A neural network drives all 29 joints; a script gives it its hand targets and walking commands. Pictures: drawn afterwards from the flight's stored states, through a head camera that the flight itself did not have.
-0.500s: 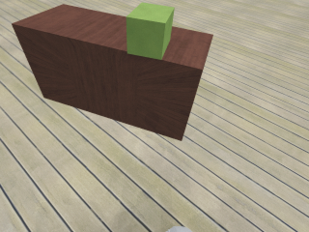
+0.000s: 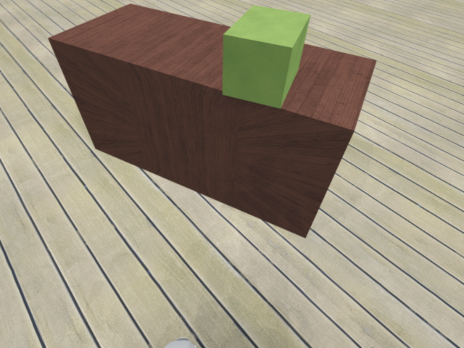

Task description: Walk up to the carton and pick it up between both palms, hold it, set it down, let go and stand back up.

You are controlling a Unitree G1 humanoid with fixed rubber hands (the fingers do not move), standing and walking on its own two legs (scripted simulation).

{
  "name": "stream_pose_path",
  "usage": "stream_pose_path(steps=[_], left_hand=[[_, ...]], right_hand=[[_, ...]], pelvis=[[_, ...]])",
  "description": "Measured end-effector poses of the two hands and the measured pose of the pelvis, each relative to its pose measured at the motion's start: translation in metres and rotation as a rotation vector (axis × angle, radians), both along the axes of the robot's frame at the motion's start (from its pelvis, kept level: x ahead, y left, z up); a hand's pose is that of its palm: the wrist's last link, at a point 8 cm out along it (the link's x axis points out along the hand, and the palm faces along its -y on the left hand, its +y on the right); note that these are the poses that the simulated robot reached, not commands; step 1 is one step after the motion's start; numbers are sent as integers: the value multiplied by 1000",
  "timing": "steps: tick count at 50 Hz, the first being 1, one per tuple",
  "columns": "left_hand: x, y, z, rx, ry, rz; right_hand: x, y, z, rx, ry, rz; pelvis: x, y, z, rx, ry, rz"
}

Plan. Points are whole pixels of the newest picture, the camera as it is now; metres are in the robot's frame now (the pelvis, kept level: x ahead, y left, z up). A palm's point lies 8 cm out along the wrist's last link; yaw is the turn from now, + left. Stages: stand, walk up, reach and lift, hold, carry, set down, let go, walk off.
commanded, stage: walk up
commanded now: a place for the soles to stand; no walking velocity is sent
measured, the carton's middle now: (266, 54) +1.05 -0.09 +0.02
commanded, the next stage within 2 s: none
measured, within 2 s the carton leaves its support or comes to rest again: neither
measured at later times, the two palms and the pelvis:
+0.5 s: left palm (141, 253) +0.34 +0.21 -0.10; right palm (400, 337) +0.20 -0.31 -0.12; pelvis +0.20 -0.04 -0.02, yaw -4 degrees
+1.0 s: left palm (141, 218) +0.45 +0.24 -0.12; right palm (367, 224) +0.43 -0.30 -0.08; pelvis +0.37 -0.03 -0.01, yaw -1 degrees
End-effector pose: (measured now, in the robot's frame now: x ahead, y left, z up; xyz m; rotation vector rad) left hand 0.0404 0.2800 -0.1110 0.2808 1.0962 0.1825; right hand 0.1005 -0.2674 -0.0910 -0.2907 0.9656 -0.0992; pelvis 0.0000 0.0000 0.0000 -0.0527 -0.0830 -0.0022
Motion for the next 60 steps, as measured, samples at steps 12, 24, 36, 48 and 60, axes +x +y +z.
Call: stream_pose_path(steps=[12, 24, 36, 48, 60], left_hand=[[142, -5, -21, -93, -56, -104], [301, -73, 10, -68, -222, -229], [276, -36, 20, 37, -45, -6], [372, -34, -17, -64, -11, -52], [550, -106, 15, -60, -234, -205]], right_hand=[[26, 2, 7, -100, 44, -127], [90, -43, -27, -25, 125, -184], [272, -28, -8, 31, -16, 23], [335, -27, 7, -83, -57, -52], [349, -93, -21, -60, 104, -168]], pelvis=[[92, 10, -7, 84, -18, -21], [190, -34, -16, 49, -8, -66], [265, -34, 1, 14, 15, 0], [353, -24, -11, 68, 3, -6], [442, -73, -15, 52, 8, -44]])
